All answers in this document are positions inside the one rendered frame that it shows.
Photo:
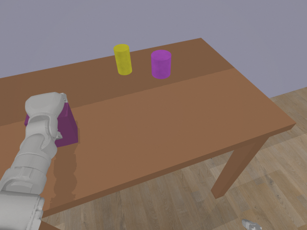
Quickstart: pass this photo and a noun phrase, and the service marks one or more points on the right robot hand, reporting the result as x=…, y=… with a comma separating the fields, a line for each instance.
x=249, y=225

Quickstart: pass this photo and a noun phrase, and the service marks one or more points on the table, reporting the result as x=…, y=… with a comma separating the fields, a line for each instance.
x=134, y=128

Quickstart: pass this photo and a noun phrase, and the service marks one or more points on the sponge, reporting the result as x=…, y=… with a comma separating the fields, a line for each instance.
x=66, y=126

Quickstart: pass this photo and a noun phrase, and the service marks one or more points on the left robot forearm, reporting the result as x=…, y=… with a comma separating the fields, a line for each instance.
x=28, y=172

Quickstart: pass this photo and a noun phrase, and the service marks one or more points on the left robot hand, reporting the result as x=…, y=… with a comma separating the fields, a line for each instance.
x=51, y=102

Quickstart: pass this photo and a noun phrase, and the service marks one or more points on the left robot upper arm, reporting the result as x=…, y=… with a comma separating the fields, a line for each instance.
x=20, y=211

